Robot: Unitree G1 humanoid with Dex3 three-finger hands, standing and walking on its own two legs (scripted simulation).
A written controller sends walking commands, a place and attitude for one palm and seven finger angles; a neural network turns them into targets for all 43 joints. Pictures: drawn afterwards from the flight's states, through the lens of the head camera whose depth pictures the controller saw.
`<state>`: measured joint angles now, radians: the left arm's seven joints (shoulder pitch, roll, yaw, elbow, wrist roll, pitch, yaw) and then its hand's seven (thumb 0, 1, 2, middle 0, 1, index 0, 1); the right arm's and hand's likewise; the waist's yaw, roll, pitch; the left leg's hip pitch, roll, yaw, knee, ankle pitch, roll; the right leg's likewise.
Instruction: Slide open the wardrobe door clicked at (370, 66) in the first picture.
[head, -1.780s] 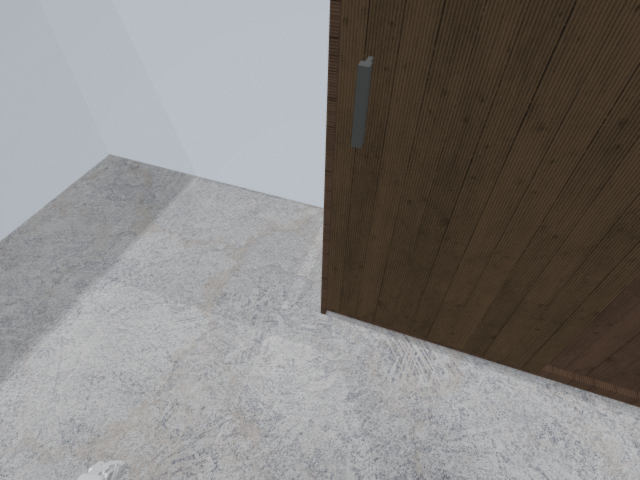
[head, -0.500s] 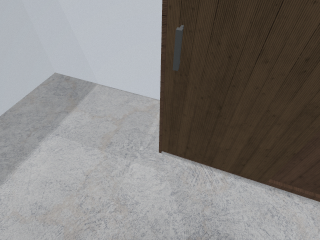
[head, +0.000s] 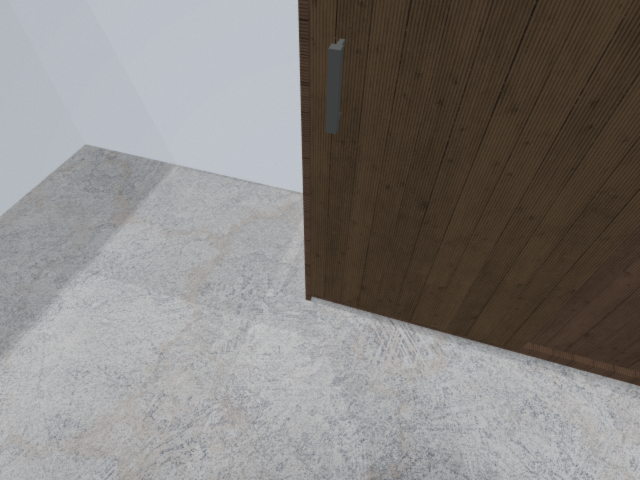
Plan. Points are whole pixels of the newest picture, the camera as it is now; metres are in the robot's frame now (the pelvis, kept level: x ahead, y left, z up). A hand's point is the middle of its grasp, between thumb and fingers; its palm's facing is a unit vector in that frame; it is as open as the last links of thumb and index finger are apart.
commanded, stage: turn to face it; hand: left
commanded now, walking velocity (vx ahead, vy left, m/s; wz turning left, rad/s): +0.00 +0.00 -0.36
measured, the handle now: (336, 87) +0.78 +0.03 +0.09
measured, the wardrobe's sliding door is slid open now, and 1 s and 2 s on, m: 0.00 0.00 0.00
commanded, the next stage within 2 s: take the last steps up to it in 0.42 s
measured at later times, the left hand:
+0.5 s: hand out of the picture +0.08 +0.20 -0.17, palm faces -0.12 -0.97 -0.22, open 7.4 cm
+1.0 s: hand out of the picture +0.05 +0.21 -0.19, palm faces -0.14 -0.98 -0.13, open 7.4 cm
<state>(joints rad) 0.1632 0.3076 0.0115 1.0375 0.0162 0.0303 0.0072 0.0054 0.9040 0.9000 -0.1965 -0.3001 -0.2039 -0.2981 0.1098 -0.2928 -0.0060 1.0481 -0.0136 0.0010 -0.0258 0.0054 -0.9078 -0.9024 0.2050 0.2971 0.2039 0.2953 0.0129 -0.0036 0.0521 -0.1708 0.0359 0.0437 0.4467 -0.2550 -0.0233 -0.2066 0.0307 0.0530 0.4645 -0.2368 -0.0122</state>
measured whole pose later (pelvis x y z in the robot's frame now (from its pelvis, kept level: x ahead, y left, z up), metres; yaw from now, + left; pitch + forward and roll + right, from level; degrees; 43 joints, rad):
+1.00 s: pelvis +0.06 +0.03 -0.01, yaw -12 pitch -1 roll -1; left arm 0.39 0.17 0.06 1.11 0.03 0.01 -0.01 0.01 0.91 0.90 -0.20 -0.30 -0.20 -0.30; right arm 0.29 -0.15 -0.04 1.02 -0.03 -0.05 -0.01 0.00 -0.91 -0.90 0.20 0.30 0.20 0.29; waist 0.01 -0.05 0.01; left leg -0.28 0.05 0.14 0.60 -0.31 0.04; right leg -0.30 -0.03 -0.03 0.91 -0.46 -0.03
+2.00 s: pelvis +0.23 -0.03 -0.01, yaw -13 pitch -1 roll -1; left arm 0.25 0.20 0.07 1.01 0.02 0.05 0.03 0.00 0.91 0.90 -0.19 -0.30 -0.20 -0.30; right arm 0.09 -0.14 -0.04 0.95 -0.03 0.02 -0.03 0.00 -0.91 -0.90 0.21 0.30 0.20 0.30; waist 0.02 -0.01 0.08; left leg -0.35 0.07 0.12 0.52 -0.14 0.02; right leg -0.35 -0.03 -0.04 0.92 -0.51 0.03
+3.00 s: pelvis +0.10 -0.04 -0.01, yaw -9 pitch -2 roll +0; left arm 0.34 0.14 0.02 1.04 0.02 0.01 0.02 0.01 0.90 0.90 -0.20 -0.30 -0.20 -0.30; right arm 0.35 -0.16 -0.01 1.04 -0.03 0.01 -0.02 0.01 -0.92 -0.90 0.20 0.30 0.20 0.29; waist -0.01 -0.01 0.00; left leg -0.32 0.01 0.02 0.54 -0.22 0.01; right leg -0.32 0.02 -0.03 0.54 -0.23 -0.03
